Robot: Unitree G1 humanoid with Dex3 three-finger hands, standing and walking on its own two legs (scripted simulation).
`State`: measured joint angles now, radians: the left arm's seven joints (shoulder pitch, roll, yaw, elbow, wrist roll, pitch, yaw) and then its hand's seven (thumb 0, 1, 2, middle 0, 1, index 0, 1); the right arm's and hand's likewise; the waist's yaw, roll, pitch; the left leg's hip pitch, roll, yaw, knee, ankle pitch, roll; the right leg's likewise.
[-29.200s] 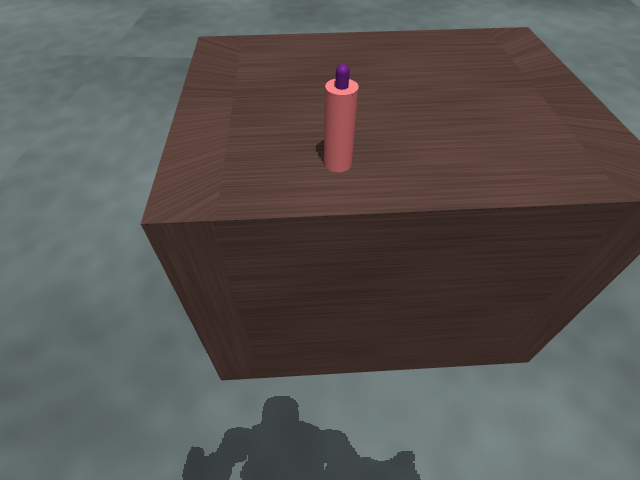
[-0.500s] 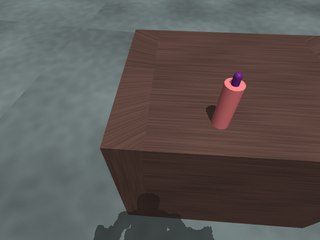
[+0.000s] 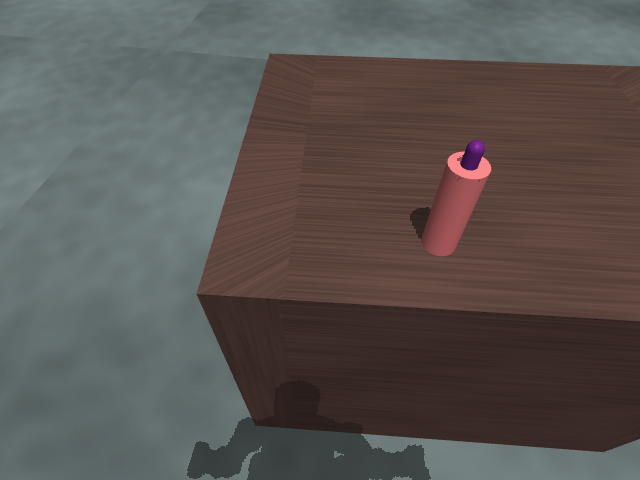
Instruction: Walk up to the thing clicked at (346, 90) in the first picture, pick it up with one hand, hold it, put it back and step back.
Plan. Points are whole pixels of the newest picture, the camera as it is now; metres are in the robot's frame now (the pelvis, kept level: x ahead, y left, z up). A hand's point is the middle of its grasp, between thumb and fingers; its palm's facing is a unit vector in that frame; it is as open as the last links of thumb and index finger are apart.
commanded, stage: step back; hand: right
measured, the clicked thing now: (455, 199) +0.48 -0.18 +0.07
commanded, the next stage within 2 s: none
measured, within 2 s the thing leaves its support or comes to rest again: neither
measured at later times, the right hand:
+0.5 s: hand out of the picture -0.02 -0.25 -0.17, palm faces -0.07 +0.90 -0.43, open 7.4 cm
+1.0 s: hand out of the picture -0.08 -0.24 -0.17, palm faces +0.05 +0.94 -0.34, open 7.4 cm
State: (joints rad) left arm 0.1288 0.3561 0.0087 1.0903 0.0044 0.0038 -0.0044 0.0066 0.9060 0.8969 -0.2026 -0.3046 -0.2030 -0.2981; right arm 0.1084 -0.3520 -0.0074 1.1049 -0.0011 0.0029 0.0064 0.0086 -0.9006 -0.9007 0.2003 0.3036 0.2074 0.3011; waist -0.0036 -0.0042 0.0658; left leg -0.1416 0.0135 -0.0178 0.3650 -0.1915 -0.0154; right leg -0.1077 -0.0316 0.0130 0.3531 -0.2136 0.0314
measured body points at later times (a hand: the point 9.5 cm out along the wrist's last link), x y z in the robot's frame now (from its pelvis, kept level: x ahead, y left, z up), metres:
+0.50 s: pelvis -0.09 +0.03 -0.03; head -0.01 +0.06 +0.41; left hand +0.04 +0.35 -0.16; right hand -0.01 -0.29 -0.14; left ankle -0.13 +0.14 -0.75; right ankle -0.02 -0.13 -0.74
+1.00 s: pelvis -0.18 +0.02 -0.01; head -0.12 +0.01 +0.43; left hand -0.06 +0.33 -0.12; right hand -0.08 -0.29 -0.14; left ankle -0.20 +0.16 -0.68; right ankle -0.16 -0.07 -0.75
